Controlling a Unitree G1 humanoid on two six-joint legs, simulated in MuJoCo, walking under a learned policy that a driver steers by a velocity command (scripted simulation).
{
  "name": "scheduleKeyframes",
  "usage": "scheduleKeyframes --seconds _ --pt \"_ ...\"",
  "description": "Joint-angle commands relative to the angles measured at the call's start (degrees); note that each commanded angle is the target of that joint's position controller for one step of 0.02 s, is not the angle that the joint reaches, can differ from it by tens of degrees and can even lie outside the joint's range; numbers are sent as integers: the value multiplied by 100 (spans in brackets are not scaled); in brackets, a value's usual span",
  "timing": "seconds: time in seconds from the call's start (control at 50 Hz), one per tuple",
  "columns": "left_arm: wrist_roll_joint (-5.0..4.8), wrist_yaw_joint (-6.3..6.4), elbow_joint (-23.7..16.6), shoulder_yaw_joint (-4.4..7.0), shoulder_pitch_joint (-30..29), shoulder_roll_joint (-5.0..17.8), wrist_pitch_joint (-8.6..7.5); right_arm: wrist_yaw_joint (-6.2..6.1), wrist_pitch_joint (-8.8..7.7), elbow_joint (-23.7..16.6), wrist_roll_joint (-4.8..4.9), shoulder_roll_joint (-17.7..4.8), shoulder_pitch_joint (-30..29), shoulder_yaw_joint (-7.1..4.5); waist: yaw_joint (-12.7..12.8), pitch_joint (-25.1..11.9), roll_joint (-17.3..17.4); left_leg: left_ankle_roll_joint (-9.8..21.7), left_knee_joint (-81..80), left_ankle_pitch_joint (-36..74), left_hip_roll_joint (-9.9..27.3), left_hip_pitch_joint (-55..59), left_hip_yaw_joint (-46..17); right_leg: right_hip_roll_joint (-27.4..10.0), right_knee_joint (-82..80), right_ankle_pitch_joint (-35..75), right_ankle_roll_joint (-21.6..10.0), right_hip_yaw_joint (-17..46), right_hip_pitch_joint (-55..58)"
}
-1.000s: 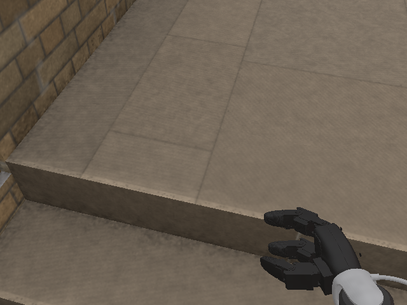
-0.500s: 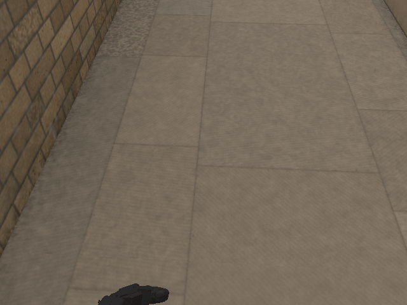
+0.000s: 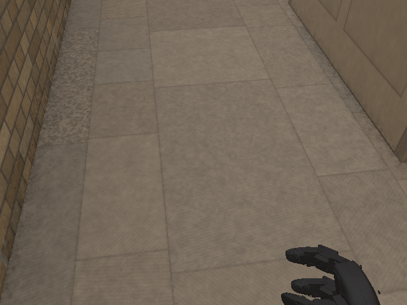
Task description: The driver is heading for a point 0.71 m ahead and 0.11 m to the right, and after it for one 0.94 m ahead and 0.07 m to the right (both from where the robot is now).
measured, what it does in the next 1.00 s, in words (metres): climbs, turning right: right foot, then left foot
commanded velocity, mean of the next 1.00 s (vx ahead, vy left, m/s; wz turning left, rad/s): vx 0.18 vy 0.00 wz -0.50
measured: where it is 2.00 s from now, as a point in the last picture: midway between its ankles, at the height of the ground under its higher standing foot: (275, 259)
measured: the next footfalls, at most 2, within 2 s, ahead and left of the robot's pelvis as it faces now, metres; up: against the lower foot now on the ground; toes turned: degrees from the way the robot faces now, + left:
right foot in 0.48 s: +0.13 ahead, -0.11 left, +0.00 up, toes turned -22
left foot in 0.90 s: +0.29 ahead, +0.15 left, +0.00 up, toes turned -30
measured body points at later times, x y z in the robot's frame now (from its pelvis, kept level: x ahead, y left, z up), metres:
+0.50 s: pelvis +0.09 +0.02 +0.12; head +0.11 -0.01 +0.57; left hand +0.37 +0.18 +0.05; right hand +0.16 -0.30 +0.01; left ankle +0.12 +0.11 -0.61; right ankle +0.09 -0.09 -0.61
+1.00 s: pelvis +0.24 +0.04 +0.12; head +0.24 +0.05 +0.57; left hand +0.51 +0.17 +0.03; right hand +0.15 -0.21 +0.01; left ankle +0.25 +0.17 -0.61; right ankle +0.13 -0.08 -0.53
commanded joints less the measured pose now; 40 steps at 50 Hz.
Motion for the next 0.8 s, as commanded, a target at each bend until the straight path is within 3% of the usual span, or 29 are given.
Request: scheduleKeyframes --seconds 0.02,0.04,0.06,0.08,0.1,0.14,0.16,0.18,0.2,0.22,0.26,0.34,0.38,0.4,0.42,0.44,0.46,0.48,0.5,0.52,0.54,0.56,0.58,0.6,0.62,0.64,0.68,0.76,0.8 --pt "-115 140 -370 151 -361 160 147 -231 -250 547 37 -1564 1914 -614 -746 224 1073 1206 -4695 -1392 1786 2868 -4323 -232 4500 360 -171 -155 -3127" --pt "20 245 -431 86 -425 88 174 -213 -261 742 113 -925 1609 -501 -447 302 281 1083 -4453 -697 1688 2632 -3442 -362 4327 228 -209 -280 -2922" --pt "58 266 -523 19 -635 15 214 -178 -226 857 174 -199 1406 -350 -248 116 60 1068 -4494 166 1775 2605 -3164 -514 4341 -77 -286 -311 -2723" --pt "50 263 -616 -21 -825 -135 269 -245 -253 857 179 225 1188 -263 -24 259 69 850 -4562 354 1516 2507 -2584 -728 3821 -379 -256 -312 -2628" --pt "8 258 -672 -85 -891 -278 322 -328 -281 806 148 224 1005 -294 63 379 348 801 -4834 668 1339 2493 -2117 -767 3656 -373 -306 -323 -2692" --pt "-79 188 -831 -27 -1251 135 263 -385 -420 796 31 -114 1068 -405 40 264 240 692 -5147 796 1010 2626 -1218 -831 2773 66 -163 -581 -2684" --pt "-135 76 -916 55 -1524 291 245 -366 -451 630 1 -480 965 -538 -93 341 403 750 -5450 1136 855 2697 -568 -692 2649 -356 -62 -1029 -2414" --pt "-154 13 -1127 43 -1902 385 243 -335 -433 693 -62 -662 1019 -613 -125 343 416 703 -5821 1084 960 2914 -379 -770 2158 -819 11 -1179 -2478" --pt "-91 -16 -1203 71 -2022 492 262 -287 -417 622 -88 -807 1043 -646 -129 256 405 686 -5943 1199 997 2999 -324 -851 1978 -773 7 -1157 -2267" --pt "4 -48 -1128 157 -1822 586 279 -243 -458 455 -88 -877 652 -647 96 381 351 526 -6101 1470 867 2644 92 -944 1393 -396 -98 -1295 -1537" --pt "103 4 -1203 285 -1875 817 185 -246 -596 95 -75 -1069 337 -681 163 360 422 577 -6106 2019 930 2736 247 -934 1138 282 -61 -1139 -892" --pt "83 150 -1574 268 -2127 671 220 -259 -505 77 -28 -1561 1174 -955 -254 539 421 1124 -6013 2737 1616 4744 87 -971 -465 -760 127 -1198 -1114" --pt "84 235 -1746 272 -2259 612 283 -260 -429 23 -9 -1518 1473 -1033 -467 683 455 1204 -6041 2648 1799 5414 21 -969 -1073 -1139 134 -1277 -1097" --pt "-711 441 -2177 147 -2670 359 540 -522 123 125 340 -1753 1769 -1123 -625 1033 596 724 -5549 2231 1605 5591 325 -808 -1861 -1364 114 -1756 -1447" --pt "-707 517 -2308 105 -2773 311 655 -610 384 63 360 -1733 1992 -1146 -758 1010 456 647 -5375 2071 1599 5598 356 -599 -2297 -1201 129 -2031 -1198" --pt "-686 534 -2426 141 -2595 348 721 -627 552 39 293 -1845 1965 -1196 -633 1021 514 507 -5204 1973 1676 5388 364 -585 -2805 -919 87 -2028 -772" --pt "-625 557 -2310 208 -2109 418 754 -552 632 113 282 -1734 2088 -1195 -472 857 533 286 -4901 1807 1438 5147 579 -389 -3355 -279 28 -2078 -82" --pt "-499 576 -2242 370 -1474 740 749 -472 676 104 264 -1420 2219 -1151 -303 626 309 7 -4095 1460 1070 4748 846 -464 -3717 156 -144 -1467 799" --pt "-332 642 -2336 598 -1109 1571 731 -418 590 -241 143 -1116 1785 -1088 -265 582 -967 -465 -2765 373 374 2949 1148 -1545 -3582 2029 -665 439 1964" --pt "-258 686 -2504 622 -1040 1727 728 -412 425 -646 68 -1167 1126 -1033 -18 323 -1616 -831 -1488 -1002 -232 1447 515 -2255 -3715 2314 -1563 1815 2732" --pt "-146 775 -2677 527 -1117 1400 613 -362 339 -683 209 -1311 884 -1091 71 -156 -1036 -928 -241 -1149 -230 1231 -395 -2398 -3646 2933 -1869 1713 2884" --pt "-115 789 -2729 490 -1319 1360 522 -284 291 -766 348 -1214 704 -1042 -18 -353 -717 -869 211 -864 -250 1222 -770 -2292 -3521 3211 -1804 1290 2799" --pt "106 701 -1992 662 -228 1391 67 -348 -129 -561 39 -945 1799 -961 124 -967 -598 -904 262 -447 -63 1023 -1602 -2116 -3908 1002 -1853 1300 2871" --pt "30 678 -1957 651 -272 1305 -31 -401 -285 -711 -116 -1149 1562 -972 8 -85 -11 -883 218 -269 -26 720 -1515 -2018 -4275 -555 -1682 1359 2529" --pt "12 660 -1972 610 -702 1208 -6 -383 -359 -740 -185 -1234 1577 -948 -160 299 -51 -873 -113 136 -7 676 -1368 -1876 -4596 -1420 -1477 1223 2085" --pt "25 650 -1949 545 -761 1092 -3 -349 -350 -722 -181 -1141 1583 -906 -230 460 -326 -811 -180 413 -12 653 -1236 -1764 -4801 -1763 -1425 1269 1941" --pt "50 608 -2009 476 -770 952 -9 -272 -283 -692 -30 -1251 1623 -869 -179 336 -214 -843 -442 815 -20 792 -1157 -1699 -4870 -1488 -1369 1127 1960" --pt "-14 542 -2280 493 -1472 1235 -182 39 -139 -458 -28 -1243 2177 -818 -465 698 -391 -703 -2171 1029 -146 3057 -760 -1205 -5008 -1437 -1006 175 199" --pt "-2 443 -2253 514 -1455 1358 -195 156 -119 -462 3 -1231 2235 -788 -437 858 -595 -572 -2724 773 -117 3565 -790 -1325 -4822 -1511 -966 246 58"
